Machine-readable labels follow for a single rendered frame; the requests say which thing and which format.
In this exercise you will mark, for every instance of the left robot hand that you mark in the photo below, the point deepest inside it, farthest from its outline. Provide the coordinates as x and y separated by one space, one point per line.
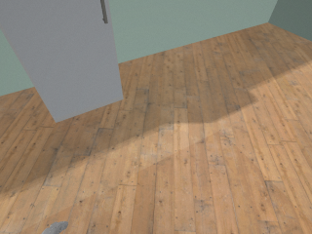
56 227

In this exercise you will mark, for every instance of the fridge door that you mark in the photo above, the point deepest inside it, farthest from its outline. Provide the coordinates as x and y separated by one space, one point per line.
67 49

